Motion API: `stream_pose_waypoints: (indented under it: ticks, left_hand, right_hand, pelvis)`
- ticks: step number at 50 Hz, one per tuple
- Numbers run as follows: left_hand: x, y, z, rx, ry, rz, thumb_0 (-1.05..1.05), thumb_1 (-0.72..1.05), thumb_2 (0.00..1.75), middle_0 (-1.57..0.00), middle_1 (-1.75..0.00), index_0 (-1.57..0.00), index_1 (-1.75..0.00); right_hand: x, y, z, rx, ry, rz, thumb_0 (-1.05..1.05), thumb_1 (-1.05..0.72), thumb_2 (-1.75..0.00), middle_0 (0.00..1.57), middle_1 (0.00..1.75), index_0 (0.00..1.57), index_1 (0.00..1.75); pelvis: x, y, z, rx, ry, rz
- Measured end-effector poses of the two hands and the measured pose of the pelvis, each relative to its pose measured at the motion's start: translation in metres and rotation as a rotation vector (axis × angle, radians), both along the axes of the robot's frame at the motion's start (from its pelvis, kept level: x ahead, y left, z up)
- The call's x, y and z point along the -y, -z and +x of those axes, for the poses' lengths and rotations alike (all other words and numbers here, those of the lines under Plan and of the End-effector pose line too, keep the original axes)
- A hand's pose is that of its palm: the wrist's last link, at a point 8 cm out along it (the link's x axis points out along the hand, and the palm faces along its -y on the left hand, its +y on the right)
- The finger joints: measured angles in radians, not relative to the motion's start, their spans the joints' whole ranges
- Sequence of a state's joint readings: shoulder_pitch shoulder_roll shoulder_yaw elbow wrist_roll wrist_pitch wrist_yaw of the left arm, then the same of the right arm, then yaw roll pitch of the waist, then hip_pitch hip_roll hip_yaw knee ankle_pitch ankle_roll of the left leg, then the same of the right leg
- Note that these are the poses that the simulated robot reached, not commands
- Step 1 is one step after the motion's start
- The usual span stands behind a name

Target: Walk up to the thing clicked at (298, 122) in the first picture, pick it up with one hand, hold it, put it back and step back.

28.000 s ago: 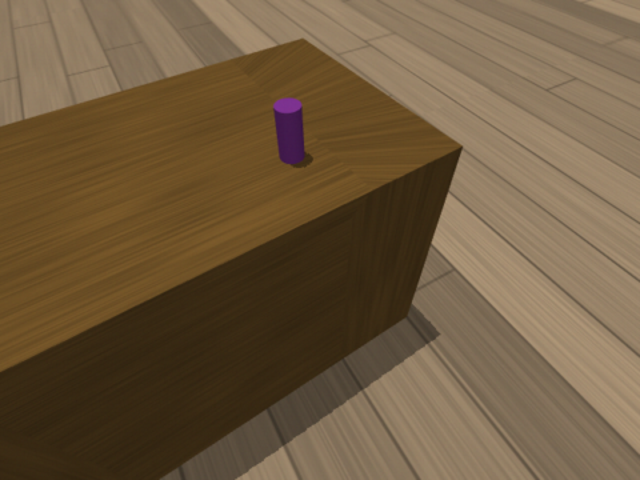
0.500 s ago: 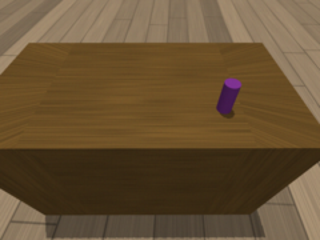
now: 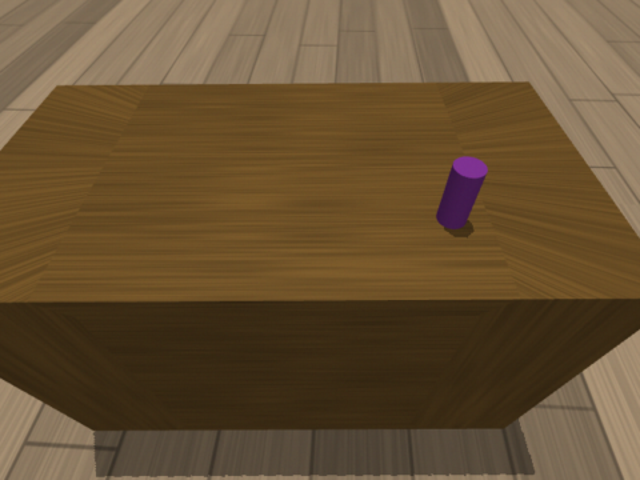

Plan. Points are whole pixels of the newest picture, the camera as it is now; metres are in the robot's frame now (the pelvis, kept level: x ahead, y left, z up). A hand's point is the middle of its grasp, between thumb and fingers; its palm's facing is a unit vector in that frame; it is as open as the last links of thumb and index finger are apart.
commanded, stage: stand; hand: right
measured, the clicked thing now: (460, 194) +0.53 -0.21 +0.03
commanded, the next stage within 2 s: none
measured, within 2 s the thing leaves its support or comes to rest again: neither
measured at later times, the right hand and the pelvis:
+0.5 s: hand out of the picture +0.08 -0.25 -0.16, palm faces -0.03 +0.94 -0.35, open 7.4 cm; pelvis +0.01 +0.00 +0.00, yaw +0 degrees
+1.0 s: hand out of the picture +0.07 -0.26 -0.16, palm faces -0.02 +0.94 -0.34, open 7.4 cm; pelvis +0.00 +0.00 +0.00, yaw +0 degrees
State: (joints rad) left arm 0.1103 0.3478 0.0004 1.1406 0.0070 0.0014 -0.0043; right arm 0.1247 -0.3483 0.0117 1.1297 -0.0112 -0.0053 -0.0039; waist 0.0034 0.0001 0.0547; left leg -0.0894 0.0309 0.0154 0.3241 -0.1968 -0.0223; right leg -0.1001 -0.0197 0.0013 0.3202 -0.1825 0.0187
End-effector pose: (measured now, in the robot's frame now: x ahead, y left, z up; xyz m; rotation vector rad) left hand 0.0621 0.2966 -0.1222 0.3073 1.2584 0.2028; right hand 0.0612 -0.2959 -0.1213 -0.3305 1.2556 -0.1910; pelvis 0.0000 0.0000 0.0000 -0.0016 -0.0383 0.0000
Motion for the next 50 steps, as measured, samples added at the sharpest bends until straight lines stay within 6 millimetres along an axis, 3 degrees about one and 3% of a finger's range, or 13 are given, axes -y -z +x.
stream_pose_waypoints:
  ticks: [5, 12, 50]
  left_hand:
    - [-0.001, -0.001, 0.001, -0.003, 0.0, 0.005, 0.01, 0.9, 0.9, -0.2, -0.3, -0.2, -0.3]
    - [0.001, -0.001, 0.005, 0.002, 0.001, 0.005, 0.01, 0.9, 0.9, -0.2, -0.3, -0.2, -0.3]
    - [0.004, -0.003, 0.006, 0.02, 0.007, 0.006, 0.01, 0.9, 0.9, -0.2, -0.3, -0.2, -0.3]
  right_hand:
    - [-0.001, 0.001, 0.003, 0.001, -0.001, 0.005, 0.0, -0.73, -0.86, 0.21, 0.29, 0.2, 0.29]
    - [0.001, 0.0, 0.008, 0.007, 0.0, 0.003, 0.0, -0.86, -0.89, 0.21, 0.3, 0.21, 0.3]
    - [0.004, 0.0, 0.001, 0.009, 0.014, 0.008, 0.0, -0.91, -0.9, 0.21, 0.3, 0.21, 0.3]
  pelvis:
    - [0.0, 0.0, 0.002, -0.004, 0.0, 0.0]
    - [0.001, 0.0, 0.005, -0.004, -0.001, 0.0]
    - [0.004, 0.0, 0.002, 0.004, 0.003, 0.0]
